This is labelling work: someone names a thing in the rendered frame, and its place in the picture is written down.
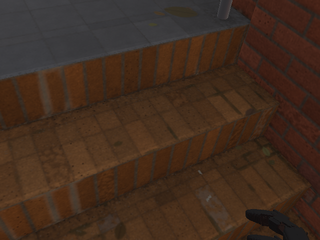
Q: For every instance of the right robot hand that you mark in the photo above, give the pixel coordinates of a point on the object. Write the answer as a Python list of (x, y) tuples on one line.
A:
[(277, 222)]

